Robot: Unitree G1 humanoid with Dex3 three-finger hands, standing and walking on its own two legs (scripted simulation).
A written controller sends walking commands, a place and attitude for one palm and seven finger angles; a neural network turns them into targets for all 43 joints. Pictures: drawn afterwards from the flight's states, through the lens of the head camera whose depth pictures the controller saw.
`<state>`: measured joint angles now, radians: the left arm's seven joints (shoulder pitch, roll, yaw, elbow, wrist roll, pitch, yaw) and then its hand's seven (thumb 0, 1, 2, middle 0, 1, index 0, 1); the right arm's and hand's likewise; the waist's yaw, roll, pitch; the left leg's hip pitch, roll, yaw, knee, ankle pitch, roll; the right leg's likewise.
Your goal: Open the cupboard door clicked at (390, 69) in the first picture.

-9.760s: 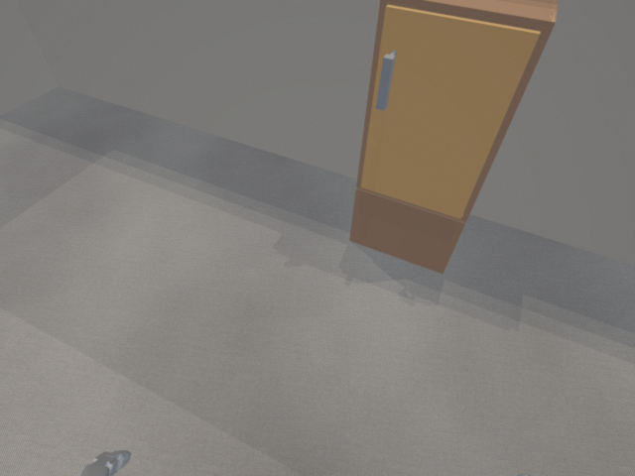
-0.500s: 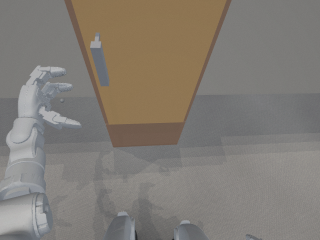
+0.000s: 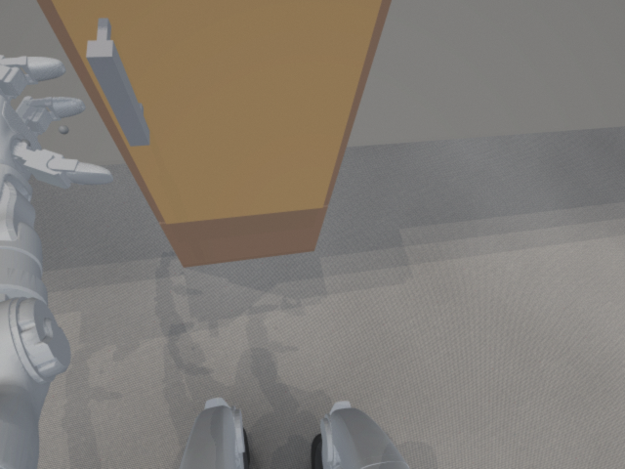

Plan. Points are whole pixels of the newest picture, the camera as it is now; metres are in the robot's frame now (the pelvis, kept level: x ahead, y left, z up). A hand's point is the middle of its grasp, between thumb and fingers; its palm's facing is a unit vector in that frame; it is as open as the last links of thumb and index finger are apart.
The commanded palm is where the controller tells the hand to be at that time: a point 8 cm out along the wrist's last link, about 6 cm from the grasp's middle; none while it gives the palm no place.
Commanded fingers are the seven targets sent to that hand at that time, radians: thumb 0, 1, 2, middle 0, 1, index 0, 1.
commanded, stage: move the hooked fingers beside the handle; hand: left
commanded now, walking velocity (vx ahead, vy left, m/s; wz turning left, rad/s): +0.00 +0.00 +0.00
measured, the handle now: (123, 86) +0.58 +0.20 +0.07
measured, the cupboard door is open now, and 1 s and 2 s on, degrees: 0 0 0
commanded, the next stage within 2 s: slide the fingers in behind the handle in 0.88 s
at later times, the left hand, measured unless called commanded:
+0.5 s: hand (57, 118) +0.53 +0.26 +0.07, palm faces +0.10 -0.99 -0.02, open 14.0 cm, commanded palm +0.51 +0.29 +0.07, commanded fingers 0.00 -0.50 0.30 -0.30 -1.20 -0.30 -1.20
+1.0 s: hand (65, 116) +0.53 +0.25 +0.07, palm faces +0.08 -1.00 -0.02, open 14.0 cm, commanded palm +0.50 +0.28 +0.07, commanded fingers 0.00 -0.50 0.30 -0.30 -1.20 -0.30 -1.20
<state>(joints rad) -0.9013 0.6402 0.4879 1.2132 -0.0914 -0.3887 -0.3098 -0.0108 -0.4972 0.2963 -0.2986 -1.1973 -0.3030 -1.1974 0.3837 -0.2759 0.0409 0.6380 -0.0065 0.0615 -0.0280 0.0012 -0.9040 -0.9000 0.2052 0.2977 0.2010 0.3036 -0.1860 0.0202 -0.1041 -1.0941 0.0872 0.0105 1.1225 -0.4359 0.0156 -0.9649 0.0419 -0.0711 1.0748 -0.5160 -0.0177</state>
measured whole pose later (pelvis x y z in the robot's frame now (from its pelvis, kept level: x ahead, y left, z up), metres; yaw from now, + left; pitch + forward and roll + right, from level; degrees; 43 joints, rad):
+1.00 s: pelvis +0.01 +0.01 +0.00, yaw -1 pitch +25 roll -5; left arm -0.94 0.63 0.47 1.18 -0.07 -0.40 -0.28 -0.01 -0.50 0.30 -0.30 -1.20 -0.30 -1.20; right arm 0.39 -0.26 0.04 0.63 -0.02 0.10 0.00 0.00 -0.90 -0.90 0.20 0.30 0.20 0.30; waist -0.19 0.03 -0.11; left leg -1.13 0.08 0.01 1.14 -0.45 0.03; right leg -0.98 0.04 -0.07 1.06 -0.52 0.00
